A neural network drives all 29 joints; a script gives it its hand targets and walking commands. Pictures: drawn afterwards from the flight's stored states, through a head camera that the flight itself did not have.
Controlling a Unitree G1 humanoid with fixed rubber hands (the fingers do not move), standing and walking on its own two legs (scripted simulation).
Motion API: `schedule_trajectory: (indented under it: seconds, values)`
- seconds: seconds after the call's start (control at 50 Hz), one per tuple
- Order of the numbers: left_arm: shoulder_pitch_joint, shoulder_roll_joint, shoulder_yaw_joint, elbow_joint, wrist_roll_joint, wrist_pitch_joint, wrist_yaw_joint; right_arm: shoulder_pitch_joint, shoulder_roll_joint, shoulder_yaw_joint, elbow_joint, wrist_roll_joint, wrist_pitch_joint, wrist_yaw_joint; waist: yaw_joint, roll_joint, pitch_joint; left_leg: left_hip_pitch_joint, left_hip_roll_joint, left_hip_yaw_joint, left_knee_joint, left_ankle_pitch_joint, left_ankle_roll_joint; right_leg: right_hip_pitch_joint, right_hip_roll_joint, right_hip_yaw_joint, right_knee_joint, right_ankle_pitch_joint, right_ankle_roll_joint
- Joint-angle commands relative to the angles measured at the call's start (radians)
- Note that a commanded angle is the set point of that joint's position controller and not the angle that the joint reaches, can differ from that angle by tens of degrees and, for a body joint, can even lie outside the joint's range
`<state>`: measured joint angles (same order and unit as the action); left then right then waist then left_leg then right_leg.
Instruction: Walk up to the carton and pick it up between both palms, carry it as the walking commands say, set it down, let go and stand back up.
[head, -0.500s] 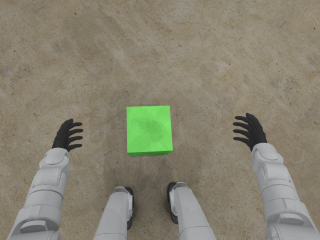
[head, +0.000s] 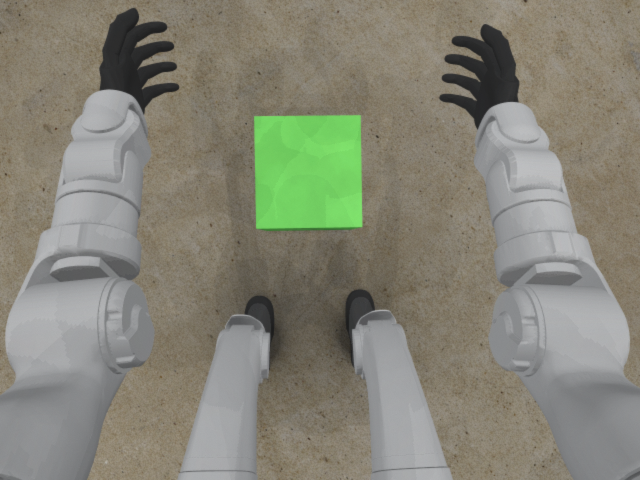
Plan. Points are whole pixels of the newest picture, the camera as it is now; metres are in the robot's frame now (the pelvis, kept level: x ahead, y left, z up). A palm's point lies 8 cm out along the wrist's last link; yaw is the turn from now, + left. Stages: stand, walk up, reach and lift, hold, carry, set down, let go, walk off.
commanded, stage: reach and lift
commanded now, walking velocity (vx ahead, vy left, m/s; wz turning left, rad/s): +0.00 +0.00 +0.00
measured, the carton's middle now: (308, 180) +0.49 +0.00 -0.55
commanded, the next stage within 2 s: none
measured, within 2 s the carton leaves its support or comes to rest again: neither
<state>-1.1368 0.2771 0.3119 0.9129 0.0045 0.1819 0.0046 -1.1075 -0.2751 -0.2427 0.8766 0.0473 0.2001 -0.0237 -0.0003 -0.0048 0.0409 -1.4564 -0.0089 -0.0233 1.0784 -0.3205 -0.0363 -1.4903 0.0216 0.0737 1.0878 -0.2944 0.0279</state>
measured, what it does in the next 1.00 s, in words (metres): lowers itself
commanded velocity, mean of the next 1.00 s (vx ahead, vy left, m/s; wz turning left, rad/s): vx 0.00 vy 0.00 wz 0.00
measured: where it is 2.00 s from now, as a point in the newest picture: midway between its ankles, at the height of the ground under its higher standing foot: (310, 349)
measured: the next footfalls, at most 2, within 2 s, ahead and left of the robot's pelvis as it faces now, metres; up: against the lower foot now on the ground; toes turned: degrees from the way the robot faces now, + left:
none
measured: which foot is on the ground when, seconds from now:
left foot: down 0.00-1.00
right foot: down 0.00-1.00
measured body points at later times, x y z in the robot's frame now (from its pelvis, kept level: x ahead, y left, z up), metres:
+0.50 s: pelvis +0.02 +0.01 -0.05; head +0.33 +0.01 +0.27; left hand +0.52 +0.18 -0.20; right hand +0.50 -0.20 -0.21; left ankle +0.08 +0.14 -0.62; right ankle +0.09 -0.13 -0.62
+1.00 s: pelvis -0.07 +0.00 -0.20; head +0.31 -0.01 +0.02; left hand +0.51 +0.16 -0.37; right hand +0.50 -0.21 -0.38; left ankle +0.07 +0.14 -0.62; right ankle +0.08 -0.13 -0.62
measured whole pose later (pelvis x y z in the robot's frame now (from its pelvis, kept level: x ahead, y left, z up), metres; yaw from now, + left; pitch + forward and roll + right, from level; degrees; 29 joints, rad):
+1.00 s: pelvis -0.07 +0.00 -0.20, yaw +1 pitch +33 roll +0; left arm -1.54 0.38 0.10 0.91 -0.20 0.27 0.14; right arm -1.50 -0.41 -0.18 0.91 0.19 0.25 -0.12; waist -0.03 0.03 0.53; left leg -2.00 -0.07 -0.06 1.87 -0.44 -0.07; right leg -2.01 0.03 0.05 1.86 -0.42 0.05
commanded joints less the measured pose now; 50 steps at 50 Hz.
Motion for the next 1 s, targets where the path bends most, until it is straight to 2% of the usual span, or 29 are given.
schedule_trajectory:
  seconds: [0.0,0.02,0.12,0.16,0.18,0.2,0.24,0.26,0.3,0.32,0.36,0.38,0.44,0.46,0.48,0.5,0.54,0.6,0.66,0.68,0.72,0.74,0.76,0.78,0.82,0.84,0.86,0.88,0.98]
  values:
    - [0.01,0.116,0.004,-0.247,-0.018,-0.103,0.0,-0.07,-0.081,-0.033,-0.29,-0.043,-0.103,-0.034,0.018,-0.112,-1.545,0.399,-0.107,0.093,-0.032,0.529,0.007,1.08,0.042,-0.042,0.024,0.874,0.017]
    - [0.028,0.131,0.014,-0.256,-0.001,-0.111,0.003,-0.059,-0.106,-0.06,-0.289,-0.073,-0.111,-0.032,0.011,-0.141,-1.531,0.349,-0.096,0.093,-0.027,0.544,0.012,1.031,0.05,-0.057,0.035,0.907,0.021]
    - [-0.12,0.136,-0.013,-0.558,-0.02,-0.09,0.012,-0.056,-0.139,-0.094,-0.413,-0.037,-0.089,-0.021,-0.028,0.05,-1.668,0.684,-0.079,0.044,-0.034,0.658,-0.009,0.825,0.047,-0.09,-0.014,0.734,0.012]
    - [-0.261,0.178,-0.009,-0.583,-0.008,-0.078,0.021,-0.156,-0.156,-0.066,-0.435,0.033,-0.096,-0.002,0.011,0.142,-1.567,0.818,-0.063,0.033,-0.005,0.525,0.006,0.548,0.047,-0.122,-0.008,0.435,0.011]
    - [-0.245,0.099,-0.07,-0.451,-0.017,-0.064,0.021,-0.131,-0.143,-0.073,-0.26,0.037,-0.091,0.021,-0.038,0.201,-1.362,0.778,-0.054,0.025,-0.016,0.396,-0.004,0.384,0.033,-0.137,-0.024,0.27,-0.005]
    - [-0.26,0.068,-0.075,-0.443,-0.029,-0.063,0.025,-0.144,-0.143,-0.077,-0.28,0.06,-0.106,0.029,-0.053,0.218,-1.357,0.758,-0.049,0.013,-0.017,0.323,-0.014,0.345,0.031,-0.147,-0.022,0.222,-0.015]
    - [-0.219,0.032,-0.089,-0.352,-0.019,-0.052,0.03,-0.136,-0.146,-0.103,-0.157,0.027,-0.112,0.042,-0.078,0.21,-1.277,0.667,-0.047,0.033,0.025,0.307,-0.035,0.33,0.026,-0.155,0.009,0.238,-0.01]
    - [-0.119,0.019,-0.065,-0.247,-0.01,-0.074,0.027,-0.086,-0.077,-0.066,-0.115,0.01,-0.132,0.048,-0.058,0.107,-1.145,0.547,-0.048,0.027,0.05,0.426,-0.022,0.258,0.036,-0.167,0.039,0.346,0.011]
    - [0.017,-0.062,-0.054,-0.157,0.021,-0.101,0.024,0.053,-0.027,-0.118,-0.016,-0.022,-0.16,0.06,-0.074,0.091,-1.096,0.457,-0.045,0.0,0.118,0.664,-0.024,0.142,0.051,-0.139,0.096,0.536,0.021]
    - [0.164,-0.14,-0.051,0.034,0.037,-0.082,0.013,0.125,-0.019,-0.148,0.112,-0.035,-0.163,0.075,-0.078,0.094,-0.904,0.35,-0.037,-0.007,0.129,0.615,-0.025,0.002,0.052,-0.138,0.102,0.463,0.019]
    - [0.143,-0.155,0.002,-0.002,0.028,-0.095,0.007,0.086,-0.052,-0.193,0.102,-0.087,-0.168,0.078,-0.105,0.004,-1.033,0.188,-0.039,0.02,0.196,0.481,-0.039,0.12,0.035,-0.109,0.178,0.442,0.021]
    - [0.122,-0.07,0.083,-0.002,0.074,-0.105,0.01,0.043,-0.085,-0.196,0.047,-0.104,-0.175,0.068,-0.054,-0.029,-1.013,0.073,-0.043,0.029,0.207,0.417,-0.027,0.125,0.041,-0.098,0.214,0.438,0.019]
    - [-0.085,0.028,0.058,-0.14,0.012,-0.115,0.036,-0.227,-0.127,-0.128,-0.18,-0.078,-0.175,0.047,-0.021,-0.09,-1.168,-0.036,-0.061,0.061,0.245,0.155,-0.007,0.264,0.03,-0.113,0.294,0.257,0.025]
    - [-0.115,0.046,0.054,-0.19,0.011,-0.111,0.039,-0.245,-0.138,-0.103,-0.238,-0.06,-0.177,0.039,-0.014,-0.089,-1.234,-0.037,-0.064,0.073,0.265,0.162,-0.012,0.288,0.034,-0.119,0.312,0.28,0.023]
    - [-0.079,0.092,0.084,-0.239,0.039,-0.124,0.057,-0.254,-0.123,-0.083,-0.253,-0.051,-0.169,0.035,0.062,-0.072,-1.293,-0.028,-0.08,0.098,0.271,0.236,-0.018,0.361,0.028,-0.1,0.33,0.367,0.025]
    - [-0.114,0.101,0.074,-0.342,0.019,-0.134,0.067,-0.245,-0.125,-0.05,-0.34,-0.036,-0.174,0.025,0.023,-0.114,-1.355,0.003,-0.088,0.08,0.29,0.324,-0.01,0.377,0.043,-0.107,0.363,0.469,0.027]
    - [-0.134,0.183,0.08,-0.302,0.047,-0.13,0.093,-0.227,-0.119,-0.034,-0.218,-0.016,-0.149,0.015,0.079,-0.052,-1.399,0.102,-0.082,0.076,0.338,0.445,-0.021,0.312,0.047,-0.104,0.426,0.499,0.05]
    - [-0.31,0.209,-0.001,-0.545,-0.02,-0.078,0.109,-0.339,-0.147,0.024,-0.404,0.078,-0.079,-0.025,0.059,-0.044,-1.629,0.19,-0.084,0.123,0.416,0.268,-0.023,0.408,0.043,-0.132,0.447,0.371,0.048]
    - [-0.415,0.165,-0.099,-0.392,-0.102,-0.004,0.096,-0.385,-0.176,0.01,-0.158,0.075,-0.012,-0.041,-0.027,-0.009,-1.397,0.079,-0.072,0.149,0.439,0.006,-0.028,0.198,0.031,-0.156,0.432,0.061,0.028]
    - [-0.504,0.198,-0.14,-0.449,-0.129,0.024,0.096,-0.425,-0.227,-0.034,-0.242,0.076,0.004,-0.057,-0.095,0.029,-1.599,0.26,-0.064,0.133,0.453,-0.033,-0.029,0.247,0.031,-0.19,0.448,0.005,0.021]
    - [-0.601,0.208,-0.195,-0.357,-0.185,0.064,0.087,-0.522,-0.245,0.005,-0.159,0.102,0.034,-0.076,-0.111,0.075,-1.535,0.183,-0.053,0.143,0.507,-0.131,-0.026,0.212,0.025,-0.184,0.49,-0.076,0.005]
    - [-0.636,0.225,-0.221,-0.442,-0.22,0.062,0.092,-0.607,-0.286,-0.009,-0.32,0.11,0.024,-0.096,-0.141,0.052,-1.646,0.261,-0.058,0.123,0.521,-0.071,-0.015,0.248,0.03,-0.193,0.505,-0.035,0.003]
    - [-0.628,0.192,-0.25,-0.293,-0.255,0.076,0.089,-0.579,-0.297,0.022,-0.112,0.095,0.033,-0.091,-0.156,0.072,-1.536,0.165,-0.052,0.147,0.541,-0.131,-0.031,0.221,0.014,-0.189,0.513,-0.082,-0.009]
    - [-0.682,0.226,-0.224,-0.305,-0.258,0.084,0.093,-0.654,-0.344,-0.009,-0.19,0.088,0.036,-0.1,-0.166,0.067,-1.566,0.18,-0.055,0.141,0.556,-0.164,-0.026,0.225,0.023,-0.187,0.531,-0.124,-0.008]
    - [-0.709,0.255,-0.234,-0.166,-0.261,0.082,0.115,-0.757,-0.358,0.028,-0.177,0.12,0.023,-0.103,-0.126,0.069,-1.548,0.209,-0.043,0.122,0.589,-0.176,-0.016,0.2,0.003,-0.188,0.583,-0.148,-0.015]
    - [-0.767,0.28,-0.229,-0.287,-0.238,0.078,0.136,-0.796,-0.383,-0.005,-0.211,0.133,0.026,-0.109,-0.101,0.151,-1.673,0.299,-0.052,0.132,0.593,-0.11,-0.036,0.257,0.01,-0.184,0.605,-0.086,-0.012]
    - [-0.708,0.248,-0.241,0.005,-0.239,0.088,0.129,-0.695,-0.358,0.01,0.102,0.113,0.038,-0.095,-0.128,0.129,-1.376,0.146,-0.037,0.12,0.591,-0.252,-0.034,0.124,-0.003,-0.195,0.614,-0.208,-0.015]
    - [-0.686,0.31,-0.174,-0.141,-0.198,0.062,0.136,-0.723,-0.34,0.022,-0.12,0.14,0.018,-0.105,-0.043,0.084,-1.441,0.16,-0.045,0.134,0.626,-0.144,-0.022,0.231,-0.001,-0.167,0.61,-0.123,-0.001]
    - [-0.665,0.342,-0.141,-0.126,-0.188,-0.018,0.16,-0.734,-0.303,0.126,-0.076,0.184,-0.04,-0.106,0.023,-0.08,-1.475,0.04,-0.03,0.133,0.734,-0.04,-0.006,0.318,0.003,-0.147,0.734,0.023,0.021]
